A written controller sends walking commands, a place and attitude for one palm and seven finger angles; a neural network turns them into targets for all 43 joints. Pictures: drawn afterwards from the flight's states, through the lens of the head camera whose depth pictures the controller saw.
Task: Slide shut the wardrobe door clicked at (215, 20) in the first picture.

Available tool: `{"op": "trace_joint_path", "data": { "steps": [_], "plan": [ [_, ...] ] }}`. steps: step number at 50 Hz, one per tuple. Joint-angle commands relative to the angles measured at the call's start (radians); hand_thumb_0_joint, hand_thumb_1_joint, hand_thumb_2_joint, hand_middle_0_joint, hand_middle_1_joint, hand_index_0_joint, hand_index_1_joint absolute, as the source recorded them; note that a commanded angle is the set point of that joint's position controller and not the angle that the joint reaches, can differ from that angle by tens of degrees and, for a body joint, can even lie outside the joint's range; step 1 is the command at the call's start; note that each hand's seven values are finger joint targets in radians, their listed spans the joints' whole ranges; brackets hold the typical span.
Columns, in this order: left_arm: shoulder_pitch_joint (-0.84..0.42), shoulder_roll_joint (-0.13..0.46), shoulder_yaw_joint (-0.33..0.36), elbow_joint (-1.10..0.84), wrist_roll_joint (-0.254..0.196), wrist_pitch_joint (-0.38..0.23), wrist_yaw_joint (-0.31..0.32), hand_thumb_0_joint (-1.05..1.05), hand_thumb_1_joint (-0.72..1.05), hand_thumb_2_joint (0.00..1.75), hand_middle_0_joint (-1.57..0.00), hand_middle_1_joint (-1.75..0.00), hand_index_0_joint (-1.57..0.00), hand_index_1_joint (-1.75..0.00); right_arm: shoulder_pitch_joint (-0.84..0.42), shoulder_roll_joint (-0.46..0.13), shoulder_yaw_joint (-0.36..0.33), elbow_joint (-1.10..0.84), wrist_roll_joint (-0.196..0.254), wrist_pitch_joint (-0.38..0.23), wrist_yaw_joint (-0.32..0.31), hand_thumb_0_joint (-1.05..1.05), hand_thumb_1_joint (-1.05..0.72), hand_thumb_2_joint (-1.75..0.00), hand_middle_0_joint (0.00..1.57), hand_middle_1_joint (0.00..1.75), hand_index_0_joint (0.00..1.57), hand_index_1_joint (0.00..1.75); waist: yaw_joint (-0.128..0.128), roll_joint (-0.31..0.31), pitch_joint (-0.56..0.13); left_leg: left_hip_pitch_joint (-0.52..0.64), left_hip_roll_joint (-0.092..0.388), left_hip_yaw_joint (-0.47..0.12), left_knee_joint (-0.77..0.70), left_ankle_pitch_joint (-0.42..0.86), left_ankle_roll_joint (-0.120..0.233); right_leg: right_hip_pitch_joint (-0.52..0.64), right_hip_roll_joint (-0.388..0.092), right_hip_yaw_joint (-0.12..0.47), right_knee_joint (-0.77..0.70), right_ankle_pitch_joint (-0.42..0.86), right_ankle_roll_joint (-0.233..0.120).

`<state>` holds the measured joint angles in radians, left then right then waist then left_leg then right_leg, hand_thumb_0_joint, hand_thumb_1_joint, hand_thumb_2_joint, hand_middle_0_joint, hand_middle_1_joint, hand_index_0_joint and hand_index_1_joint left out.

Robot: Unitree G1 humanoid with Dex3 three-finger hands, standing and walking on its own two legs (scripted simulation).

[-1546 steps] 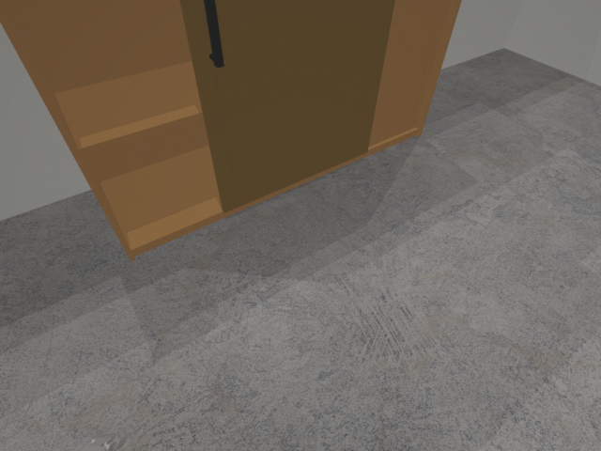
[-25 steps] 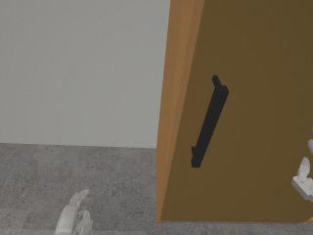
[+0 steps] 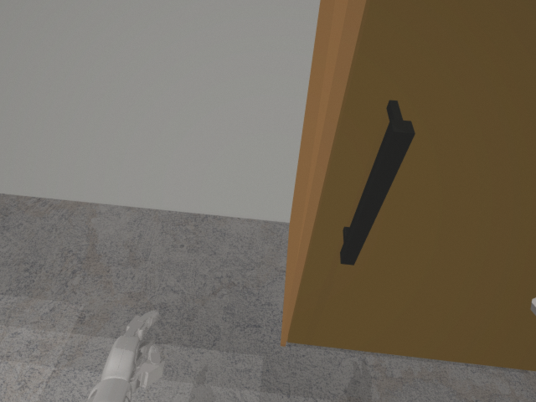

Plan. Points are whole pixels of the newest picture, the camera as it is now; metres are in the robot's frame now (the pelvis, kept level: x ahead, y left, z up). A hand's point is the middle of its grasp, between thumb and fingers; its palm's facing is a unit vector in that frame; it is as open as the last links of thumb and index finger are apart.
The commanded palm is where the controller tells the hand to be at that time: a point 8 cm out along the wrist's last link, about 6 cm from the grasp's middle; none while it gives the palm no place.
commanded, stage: step back with the hand held close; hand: right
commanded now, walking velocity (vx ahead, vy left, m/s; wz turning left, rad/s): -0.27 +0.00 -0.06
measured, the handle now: (366, 195) +0.39 -0.13 +0.11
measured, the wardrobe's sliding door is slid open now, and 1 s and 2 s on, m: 0.00 0.00 0.00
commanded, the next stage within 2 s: stop stepping back and stand still in 1.16 s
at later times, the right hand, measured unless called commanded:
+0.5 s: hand out of the picture +0.13 -0.28 +0.17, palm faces +0.49 +0.74 -0.46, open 7.5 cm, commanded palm +0.05 -0.32 +0.18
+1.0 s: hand out of the picture +0.07 -0.26 +0.17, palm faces +0.55 +0.69 -0.48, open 7.5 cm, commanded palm -0.01 -0.30 +0.18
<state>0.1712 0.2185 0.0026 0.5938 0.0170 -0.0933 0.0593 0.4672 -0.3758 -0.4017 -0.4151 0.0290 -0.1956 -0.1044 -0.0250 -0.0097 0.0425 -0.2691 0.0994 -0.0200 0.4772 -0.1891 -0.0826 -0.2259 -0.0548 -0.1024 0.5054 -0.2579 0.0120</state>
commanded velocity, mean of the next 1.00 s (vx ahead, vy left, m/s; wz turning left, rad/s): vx -0.34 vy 0.00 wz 0.02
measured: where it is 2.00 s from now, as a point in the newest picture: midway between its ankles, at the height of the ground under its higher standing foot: outside the picture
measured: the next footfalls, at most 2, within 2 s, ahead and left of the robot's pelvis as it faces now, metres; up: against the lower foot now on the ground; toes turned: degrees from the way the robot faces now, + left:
left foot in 1.40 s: -0.18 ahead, +0.10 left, +0.00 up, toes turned +0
right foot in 1.60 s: -0.17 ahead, -0.12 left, +0.00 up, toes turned -6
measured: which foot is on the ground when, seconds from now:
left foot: down 0.00-1.00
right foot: down 0.00-1.00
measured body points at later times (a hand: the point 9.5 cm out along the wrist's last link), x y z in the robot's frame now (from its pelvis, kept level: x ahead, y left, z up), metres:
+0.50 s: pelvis -0.07 -0.01 -0.02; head -0.04 -0.02 +0.43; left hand +0.10 +0.22 -0.09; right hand +0.10 -0.32 +0.19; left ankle +0.04 +0.17 -0.73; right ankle +0.01 -0.13 -0.74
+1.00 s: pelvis -0.11 +0.01 -0.03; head -0.08 -0.01 +0.41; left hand +0.09 +0.23 -0.10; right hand +0.04 -0.30 +0.20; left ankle +0.04 +0.16 -0.73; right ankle +0.00 -0.13 -0.73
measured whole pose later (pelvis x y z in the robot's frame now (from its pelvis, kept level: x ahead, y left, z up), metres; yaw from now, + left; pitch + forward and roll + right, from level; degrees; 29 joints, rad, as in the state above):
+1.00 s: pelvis -0.11 +0.01 -0.03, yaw -7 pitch -2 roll +0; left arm 0.21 0.19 0.02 0.59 0.02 -0.22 0.06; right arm 0.41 -0.42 -0.50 -0.52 -0.02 -0.37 -0.12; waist 0.00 0.04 0.09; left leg -0.52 -0.01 -0.15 0.72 -0.18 -0.05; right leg -0.55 -0.05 -0.05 0.76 -0.26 -0.03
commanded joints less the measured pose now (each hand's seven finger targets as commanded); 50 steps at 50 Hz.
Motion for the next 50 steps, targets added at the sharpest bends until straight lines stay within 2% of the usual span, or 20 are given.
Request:
{"op": "trace_joint_path", "data": {
  "steps": [1, 4, 8, 10, 12, 15, 17, 19, 22, 24, 26, 28, 32, 36, 40, 43, 46, 47, 48, 50],
  "plan": [
    [-0.082, 0.104, 0.039, -0.183, -0.010, -0.032, 0.020, 0.00, 0.90, 0.90, -0.20, -0.30, -0.20, -0.30, 0.020, -0.208, -0.168, -0.264, 0.010, -0.067, -0.038, 0.00, -0.90, -0.90, 0.20, 0.30, 0.20, 0.30, -0.015, -0.044, -0.207, 0.105, -0.031, 0.050, 0.047, 0.305, 0.056, -0.007, -0.056, 0.063, -0.089, 0.292, -0.046],
    [-0.081, 0.106, 0.041, -0.184, -0.009, -0.037, 0.028, 0.00, 0.90, 0.90, -0.20, -0.30, -0.20, -0.30, 0.003, -0.228, -0.186, -0.298, 0.009, -0.077, -0.047, 0.00, -0.90, -0.90, 0.20, 0.30, 0.20, 0.30, -0.013, -0.080, -0.177, 0.110, -0.032, 0.034, 0.060, 0.281, 0.058, -0.085, -0.058, 0.074, -0.096, 0.190, -0.051],
    [-0.061, 0.106, 0.038, -0.173, -0.012, -0.053, 0.026, 0.00, 0.90, 0.90, -0.20, -0.30, -0.20, -0.30, 0.000, -0.196, -0.165, -0.274, 0.005, -0.087, -0.053, 0.00, -0.90, -0.90, 0.20, 0.30, 0.20, 0.30, -0.002, -0.096, -0.120, 0.071, -0.027, 0.006, 0.043, 0.134, 0.068, -0.184, -0.052, 0.079, -0.110, -0.074, -0.053],
    [-0.051, 0.107, 0.040, -0.170, -0.013, -0.061, 0.027, 0.00, 0.90, 0.90, -0.20, -0.30, -0.20, -0.30, -0.015, -0.195, -0.163, -0.276, 0.001, -0.096, -0.056, 0.00, -0.90, -0.90, 0.20, 0.30, 0.20, 0.30, 0.001, -0.062, -0.111, 0.053, -0.015, -0.019, 0.010, 0.053, 0.075, -0.215, -0.037, 0.075, -0.091, -0.172, -0.054],
    [-0.038, 0.104, 0.039, -0.158, -0.013, -0.067, 0.024, 0.00, 0.90, 0.90, -0.20, -0.30, -0.20, -0.30, -0.011, -0.196, -0.162, -0.265, 0.001, -0.103, -0.059, 0.00, -0.90, -0.90, 0.20, 0.30, 0.20, 0.30, 0.006, -0.002, -0.109, -0.014, 0.005, -0.046, -0.045, -0.056, 0.087, -0.193, -0.016, 0.067, -0.050, -0.220, -0.048],
    [-0.032, 0.102, 0.037, -0.148, -0.012, -0.075, 0.025, 0.00, 0.90, 0.90, -0.20, -0.30, -0.20, -0.30, -0.025, -0.200, -0.158, -0.261, -0.001, -0.109, -0.065, 0.00, -0.90, -0.90, 0.20, 0.30, 0.20, 0.30, 0.010, 0.028, -0.093, -0.097, 0.020, -0.064, -0.090, -0.203, 0.096, -0.162, -0.009, 0.069, -0.020, -0.245, -0.046],
    [-0.031, 0.111, 0.038, -0.146, -0.012, -0.085, 0.024, 0.00, 0.90, 0.90, -0.20, -0.30, -0.20, -0.30, -0.055, -0.198, -0.154, -0.277, -0.005, -0.118, -0.069, 0.00, -0.90, -0.90, 0.20, 0.30, 0.20, 0.30, 0.014, -0.024, -0.088, -0.110, 0.001, -0.044, -0.065, -0.257, 0.091, -0.179, -0.026, 0.100, -0.052, -0.279, -0.053],
    [-0.040, 0.128, 0.046, -0.160, -0.014, -0.097, 0.031, 0.00, 0.90, 0.90, -0.20, -0.30, -0.20, -0.30, -0.073, -0.215, -0.176, -0.299, -0.014, -0.130, -0.075, 0.00, -0.90, -0.90, 0.20, 0.30, 0.20, 0.30, 0.008, -0.107, -0.097, -0.023, -0.048, -0.006, 0.026, -0.241, 0.073, -0.270, -0.068, 0.162, -0.140, -0.349, -0.074],
    [-0.036, 0.127, 0.050, -0.169, -0.023, -0.113, 0.025, 0.00, 0.90, 0.90, -0.20, -0.30, -0.20, -0.30, -0.031, -0.206, -0.188, -0.282, -0.016, -0.140, -0.076, 0.00, -0.90, -0.90, 0.20, 0.30, 0.20, 0.30, 0.003, -0.130, -0.124, 0.065, -0.077, 0.007, 0.135, -0.078, 0.068, -0.331, -0.091, 0.196, -0.149, -0.329, -0.091],
    [-0.028, 0.124, 0.052, -0.166, -0.021, -0.121, 0.021, 0.00, 0.90, 0.90, -0.20, -0.30, -0.20, -0.30, 0.003, -0.219, -0.208, -0.264, -0.014, -0.146, -0.073, 0.00, -0.90, -0.90, 0.20, 0.30, 0.20, 0.30, 0.003, -0.100, -0.131, 0.069, -0.069, -0.030, 0.114, -0.059, 0.073, -0.343, -0.073, 0.187, -0.119, -0.330, -0.089],
    [-0.023, 0.124, 0.052, -0.157, -0.018, -0.130, 0.018, 0.00, 0.90, 0.90, -0.20, -0.30, -0.20, -0.30, -0.023, -0.208, -0.199, -0.284, -0.019, -0.160, -0.067, 0.00, -0.90, -0.90, 0.20, 0.30, 0.20, 0.30, 0.011, -0.095, -0.092, 0.025, -0.062, -0.081, 0.069, -0.149, 0.083, -0.369, -0.054, 0.176, -0.094, -0.412, -0.087],
    [-0.009, 0.126, 0.054, -0.145, -0.016, -0.136, 0.014, 0.00, 0.90, 0.90, -0.20, -0.30, -0.20, -0.30, -0.039, -0.200, -0.197, -0.265, -0.022, -0.167, -0.063, 0.00, -0.90, -0.90, 0.20, 0.30, 0.20, 0.30, 0.016, -0.044, -0.059, -0.038, -0.058, -0.119, 0.036, -0.204, 0.096, -0.366, -0.039, 0.176, -0.059, -0.430, -0.083],
    [-0.008, 0.122, 0.058, -0.130, -0.011, -0.152, 0.014, 0.00, 0.90, 0.90, -0.20, -0.30, -0.20, -0.30, -0.077, -0.197, -0.188, -0.267, -0.022, -0.188, -0.059, 0.00, -0.90, -0.90, 0.20, 0.30, 0.20, 0.30, 0.015, -0.046, -0.098, -0.077, -0.061, -0.120, 0.060, -0.126, 0.094, -0.294, -0.044, 0.178, -0.058, -0.343, -0.078],
    [-0.014, 0.124, 0.063, -0.132, -0.011, -0.163, 0.018, 0.00, 0.90, 0.90, -0.20, -0.30, -0.20, -0.30, -0.103, -0.187, -0.184, -0.246, -0.028, -0.199, -0.055, 0.00, -0.90, -0.90, 0.20, 0.30, 0.20, 0.30, 0.011, -0.058, -0.102, -0.021, -0.081, -0.125, 0.123, -0.122, 0.084, -0.381, -0.069, 0.191, -0.081, -0.406, -0.094],
    [-0.007, 0.116, 0.067, -0.130, -0.008, -0.165, 0.012, 0.00, 0.90, 0.90, -0.20, -0.30, -0.20, -0.30, -0.113, -0.206, -0.199, -0.278, -0.027, -0.212, -0.049, 0.00, -0.90, -0.90, 0.20, 0.30, 0.20, 0.30, 0.014, 0.004, -0.108, -0.088, -0.062, -0.179, 0.072, -0.133, 0.102, -0.344, -0.031, 0.161, -0.016, -0.386, -0.078],
    [-0.008, 0.115, 0.067, -0.131, -0.005, -0.169, 0.010, 0.00, 0.90, 0.90, -0.20, -0.30, -0.20, -0.30, -0.107, -0.208, -0.207, -0.313, -0.025, -0.223, -0.046, 0.00, -0.90, -0.90, 0.20, 0.30, 0.20, 0.30, 0.016, -0.055, -0.133, -0.095, -0.075, -0.157, 0.112, -0.127, 0.097, -0.329, -0.042, 0.168, -0.043, -0.390, -0.079],
    [-0.014, 0.124, 0.072, -0.138, -0.004, -0.177, 0.015, 0.00, 0.90, 0.90, -0.20, -0.30, -0.20, -0.30, -0.089, -0.201, -0.224, -0.323, -0.028, -0.232, -0.044, 0.00, -0.90, -0.90, 0.20, 0.30, 0.20, 0.30, 0.013, -0.141, -0.160, 0.027, -0.128, -0.105, 0.272, -0.039, 0.078, -0.438, -0.119, 0.228, -0.123, -0.438, -0.115],
    [-0.016, 0.126, 0.076, -0.140, -0.004, -0.179, 0.015, 0.00, 0.90, 0.90, -0.20, -0.30, -0.20, -0.30, -0.077, -0.207, -0.239, -0.312, -0.030, -0.233, -0.044, 0.00, -0.90, -0.90, 0.20, 0.30, 0.20, 0.30, 0.009, -0.136, -0.163, 0.070, -0.134, -0.115, 0.300, -0.028, 0.077, -0.490, -0.134, 0.229, -0.114, -0.470, -0.125],
    [-0.006, 0.124, 0.081, -0.141, -0.004, -0.178, 0.014, 0.00, 0.90, 0.90, -0.20, -0.30, -0.20, -0.30, -0.059, -0.216, -0.258, -0.297, -0.030, -0.233, -0.043, 0.00, -0.90, -0.90, 0.20, 0.30, 0.20, 0.30, 0.006, -0.096, -0.169, 0.079, -0.122, -0.147, 0.282, -0.036, 0.085, -0.512, -0.118, 0.198, -0.068, -0.481, -0.120],
    [-0.002, 0.115, 0.085, -0.146, -0.004, -0.174, 0.008, 0.00, 0.90, 0.90, -0.20, -0.30, -0.20, -0.30, -0.051, -0.225, -0.259, -0.298, -0.021, -0.233, -0.038, 0.00, -0.90, -0.90, 0.20, 0.30, 0.20, 0.30, 0.012, -0.012, -0.127, -0.069, -0.061, -0.278, 0.134, -0.124, 0.127, -0.458, -0.030, 0.127, 0.067, -0.486, -0.081]
  ]
}}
